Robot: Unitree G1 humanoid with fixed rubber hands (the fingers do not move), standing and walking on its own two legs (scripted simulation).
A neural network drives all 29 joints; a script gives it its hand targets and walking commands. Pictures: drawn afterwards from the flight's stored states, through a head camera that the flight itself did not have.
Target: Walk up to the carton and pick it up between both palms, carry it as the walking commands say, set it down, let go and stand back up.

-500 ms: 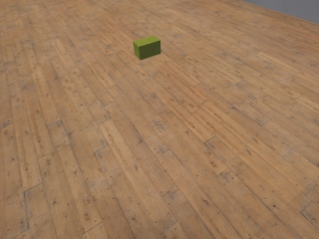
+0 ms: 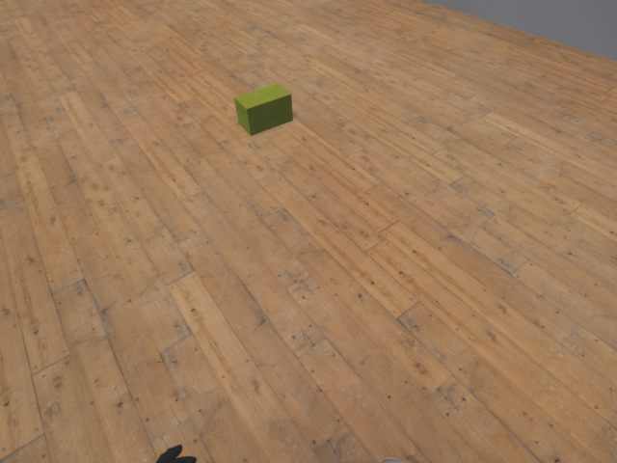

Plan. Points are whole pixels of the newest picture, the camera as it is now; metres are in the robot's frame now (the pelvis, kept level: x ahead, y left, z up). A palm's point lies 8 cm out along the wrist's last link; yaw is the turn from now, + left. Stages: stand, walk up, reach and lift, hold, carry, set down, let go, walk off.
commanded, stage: walk up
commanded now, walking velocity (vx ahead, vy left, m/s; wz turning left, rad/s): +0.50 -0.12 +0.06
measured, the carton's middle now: (264, 109) +2.13 +0.11 -0.68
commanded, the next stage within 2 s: none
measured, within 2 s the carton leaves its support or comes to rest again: neither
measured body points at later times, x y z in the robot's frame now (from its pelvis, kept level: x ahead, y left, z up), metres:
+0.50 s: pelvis +0.27 +0.02 -0.01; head +0.31 +0.03 +0.43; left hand +0.13 +0.21 -0.16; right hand +0.47 -0.19 -0.13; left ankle +0.38 +0.12 -0.73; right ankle +0.13 -0.14 -0.73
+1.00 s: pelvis +0.52 -0.01 -0.01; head +0.54 -0.03 +0.44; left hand +0.69 +0.20 -0.13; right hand +0.39 -0.23 -0.16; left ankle +0.38 +0.12 -0.72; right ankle +0.61 -0.14 -0.73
